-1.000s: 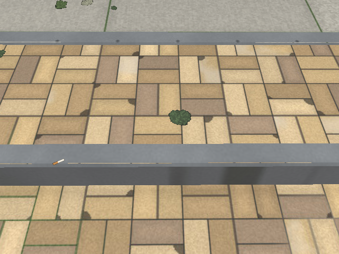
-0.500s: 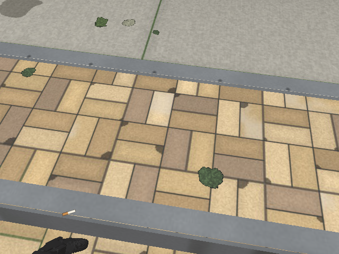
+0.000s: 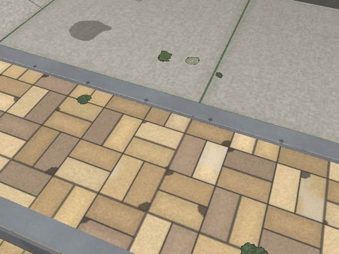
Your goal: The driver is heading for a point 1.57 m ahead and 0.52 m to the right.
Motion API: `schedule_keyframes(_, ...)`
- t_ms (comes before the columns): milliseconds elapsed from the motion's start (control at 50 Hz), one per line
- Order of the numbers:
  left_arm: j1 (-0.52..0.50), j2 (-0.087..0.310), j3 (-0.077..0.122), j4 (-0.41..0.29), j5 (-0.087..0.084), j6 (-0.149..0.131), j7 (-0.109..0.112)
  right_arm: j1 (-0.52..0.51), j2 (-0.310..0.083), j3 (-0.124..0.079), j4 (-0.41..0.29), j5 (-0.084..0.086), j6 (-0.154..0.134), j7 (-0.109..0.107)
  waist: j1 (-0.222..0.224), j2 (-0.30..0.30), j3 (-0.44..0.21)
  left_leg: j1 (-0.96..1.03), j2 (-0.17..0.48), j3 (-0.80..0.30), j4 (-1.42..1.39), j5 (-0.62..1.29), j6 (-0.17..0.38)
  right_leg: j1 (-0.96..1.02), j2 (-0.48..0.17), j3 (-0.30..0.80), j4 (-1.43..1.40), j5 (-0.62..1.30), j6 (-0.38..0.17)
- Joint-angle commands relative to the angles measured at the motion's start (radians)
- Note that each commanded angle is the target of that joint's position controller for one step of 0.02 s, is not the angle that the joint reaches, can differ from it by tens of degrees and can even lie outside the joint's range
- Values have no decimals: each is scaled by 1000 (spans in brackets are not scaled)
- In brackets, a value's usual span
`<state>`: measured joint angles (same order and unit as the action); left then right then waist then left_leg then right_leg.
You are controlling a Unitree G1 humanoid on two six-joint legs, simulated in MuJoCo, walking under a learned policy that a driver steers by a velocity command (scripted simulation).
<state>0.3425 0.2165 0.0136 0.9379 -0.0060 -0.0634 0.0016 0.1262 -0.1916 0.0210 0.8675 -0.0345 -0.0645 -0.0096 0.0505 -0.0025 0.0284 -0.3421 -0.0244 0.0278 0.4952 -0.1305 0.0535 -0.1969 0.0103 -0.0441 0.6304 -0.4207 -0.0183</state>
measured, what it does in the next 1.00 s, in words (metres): steps on the spot, turning right: right foot, then left foot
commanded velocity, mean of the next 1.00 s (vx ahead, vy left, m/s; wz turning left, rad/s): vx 0.05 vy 0.00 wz -0.42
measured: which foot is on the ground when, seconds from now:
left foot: down 0.00-0.28, up 0.30-0.60, down 0.62-1.00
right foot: up 0.00-0.22, down 0.24-0.60, up 0.62-1.00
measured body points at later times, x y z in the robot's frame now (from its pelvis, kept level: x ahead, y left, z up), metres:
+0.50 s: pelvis +0.00 +0.01 +0.00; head +0.03 +0.00 +0.45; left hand +0.11 +0.26 -0.13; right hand +0.05 -0.27 -0.13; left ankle -0.02 +0.12 -0.68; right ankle -0.02 -0.10 -0.73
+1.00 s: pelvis -0.05 +0.06 +0.01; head -0.02 +0.06 +0.45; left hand +0.19 +0.22 -0.12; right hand -0.09 -0.23 -0.10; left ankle +0.00 +0.12 -0.73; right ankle -0.14 -0.03 -0.69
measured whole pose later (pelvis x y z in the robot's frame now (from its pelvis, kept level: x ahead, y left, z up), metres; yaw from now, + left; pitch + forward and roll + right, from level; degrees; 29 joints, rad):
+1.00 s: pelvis -0.05 +0.06 +0.01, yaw -30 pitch +0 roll -1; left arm 0.16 0.26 0.08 0.77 0.02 0.10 -0.04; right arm 0.24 -0.23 -0.05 0.74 -0.04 0.00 -0.05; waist -0.01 -0.02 0.06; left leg -0.23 0.05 0.21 0.49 -0.25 0.07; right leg -0.35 0.01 -0.01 0.88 -0.48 0.04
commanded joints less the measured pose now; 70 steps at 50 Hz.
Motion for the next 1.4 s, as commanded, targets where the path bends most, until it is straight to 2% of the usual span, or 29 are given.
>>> schedule_keyframes(20, 134, 63, 6, -4, 8, 50, 21, 177, -118, -25, 19, 21, 8, -13, -48, 139, -147, 258, 371, -325, -134, 639, 240, -141, -29, 51, 291, -236, 11)
schedule_keyframes(80, 88, 40, 8, 21, 29, 92, 15, 40, -65, 2, 0, -2, 22, -37, 5, 135, -45, 33, 248, -155, -219, 359, 134, -15, -46, 46, 221, -114, 46)
schedule_keyframes(160, 54, 24, 9, 11, 16, 99, 35, 59, -124, -30, -5, 15, 32, -50, -16, 138, -81, 85, 228, -91, -136, 368, 118, 14, -12, -13, 96, 13, 40)
schedule_keyframes(240, 18, 38, 18, -28, 34, 93, 38, 98, -158, -73, -16, 33, 71, -62, -33, 87, -26, 59, 227, -96, -65, 5, 70, -42, -8, 7, -81, 138, -12)
schedule_keyframes(260, 36, 70, 28, -35, 41, 87, 40, 118, -149, -82, -21, 31, 81, -65, -38, 5, -19, 1, 200, -73, 2, -127, 42, -28, -68, 98, -132, 226, -42)
schedule_keyframes(280, 31, 127, 46, -43, 39, 86, 42, 113, -95, -76, -49, 35, 91, -64, -54, -194, 32, -83, 62, 55, 126, -233, -14, -77, -199, 315, -228, 314, -112)
schedule_keyframes(300, 28, 142, 54, -63, 44, 84, 42, 65, -60, -68, -62, 35, 99, -67, -3, -285, 58, -92, -18, 80, 340, -304, -53, -146, -334, 508, -359, 366, -217)
schedule_keyframes(340, -37, 140, 65, -88, 47, 85, 56, 86, -46, -77, -61, 30, 110, -59, -35, -162, 42, -79, -8, -13, 635, -386, -83, -196, -316, 437, -345, 568, -302)
schedule_keyframes(400, -65, 144, 80, -100, 42, 96, 59, 74, -73, -87, -84, 4, 94, -46, -49, -80, -14, -211, -5, -23, 608, -353, -93, 21, -211, 335, -217, 783, -237)
schedule_keyframes(500, -16, 155, 99, -103, 39, 110, 54, 56, -63, -74, -129, 36, 78, -48, -1, -150, -96, -137, -16, -16, 334, -373, -79, 150, -218, 396, -172, 884, -204)
schedule_keyframes(580, -132, 173, 111, -149, 21, 126, 40, 177, -73, -79, -119, 40, 73, -55, -75, -153, -99, 133, -52, 11, -51, -157, -66, 2, -137, 416, -144, 670, -118)
schedule_keyframes(600, -155, 148, 107, -168, 15, 125, 36, 199, -106, -89, -110, 26, 67, -60, -79, -86, -87, 236, -4, -30, -171, -67, -63, -96, -80, 382, -72, 462, -71)
schedule_keyframes(620, -81, 67, 93, -174, 18, 125, 35, 190, -190, -103, -126, 10, 65, -67, -36, 183, -94, 353, 260, -286, -256, 99, -7, -280, 52, 221, 169, 12, -11)
schedule_keyframes(640, -68, 93, 98, -199, 33, 130, 42, 168, -262, -116, -161, 7, 76, -58, -50, 289, -138, 233, 477, -446, -225, 397, 150, -331, 129, 68, 463, -256, 35)
schedule_keyframes(660, -70, 137, 108, -185, 50, 135, 37, 118, -205, -103, -186, -1, 81, -53, -27, 153, -105, 149, 461, -431, -223, 358, 216, -322, 64, 106, 670, -228, 34)
schedule_keyframes(680, -97, 148, 116, -173, 56, 139, 27, 45, -145, -84, -202, -2, 82, -54, -6, 44, -18, 76, 383, -307, -212, 243, 212, -346, 46, 127, 746, -146, 32)
schedule_keyframes(700, -94, 155, 118, -165, 49, 144, 16, -18, -125, -77, -217, -9, 82, -52, 22, 35, 24, 67, 305, -209, -196, 169, 167, -370, 33, 115, 750, -73, 38)
schedule_keyframes(740, -88, 139, 112, -159, 47, 150, -7, 21, -129, -79, -215, -7, 75, -62, -8, 108, 2, 128, 238, -113, -169, 237, 154, -391, 48, 79, 784, 16, 67)
schedule_keyframes(860, -179, 129, 98, -208, 34, 161, -27, 163, -168, -103, -179, 2, 55, -61, -74, 143, -34, 314, 306, -98, -166, 233, 171, -399, 33, 74, 503, 10, 101)
schedule_keyframes(1000, -197, 100, 71, -248, 18, 148, -37, 141, -205, -115, -166, -12, 60, -28, -82, 172, -58, 201, 331, -46, -158, 192, 174, -142, 16, -4, 153, -94, 29)
schedule_keyframes(1060, -131, 89, 61, -230, 16, 126, -29, 121, -220, -114, -148, 0, 70, -15, -43, 146, -77, 161, 313, -15, -92, 228, 137, -1, 32, -35, -100, 46, -11)
schedule_keyframes(1080, -103, 97, 57, -219, 26, 114, -26, 135, -219, -114, -136, 6, 77, -13, -25, 110, -74, 100, 295, 13, -58, 169, 84, 94, 28, -18, -264, 188, -26)
schedule_keyframes(1100, -83, 140, 61, -213, 44, 99, -20, 166, -180, -103, -131, 5, 83, -8, -31, -19, -85, -12, 240, 67, 50, 1, 14, 203, -76, 135, -374, 196, -46)
schedule_keyframes(1120, -114, 239, 73, -250, 39, 88, -12, 158, -82, -73, -186, 8, 85, -1, -46, -274, -63, -186, 78, 144, 190, -406, -73, 190, -380, 495, -414, 390, -153)
schedule_keyframes(1140, -102, 193, 65, -227, 45, 82, 1, 86, -134, -84, -168, 8, 107, -11, 7, -153, -7, -78, 87, 4, 331, -435, -74, 13, -398, 417, -391, 517, -244)
schedule_keyframes(1180, -242, 128, 36, -238, 36, 78, 12, 143, -137, -87, -131, 21, 119, -1, -86, -129, 25, -27, 77, -38, 352, -318, -65, -40, -264, 256, -398, 467, -196)
schedule_keyframes(1240, -214, 99, 18, -219, 30, 67, 23, 194, -150, -91, -77, -9, 109, 6, -78, -133, -40, -20, 55, -16, 338, -244, -71, 67, -189, 208, -417, 347, -159)
schedule_keyframes(1300, -124, 148, 33, -166, 29, 64, 19, 127, -137, -85, -85, -10, 95, 15, -32, -135, 15, -105, 44, 4, 283, -261, -82, 136, -203, 285, -485, 36, -178)
schedule_keyframes(1400, -81, 162, 48, -126, 31, 43, 13, 90, -116, -79, -82, -3, 58, 16, -19, -108, 39, -116, 46, 8, 183, -290, -57, 165, -237, 335, -510, -10, -220)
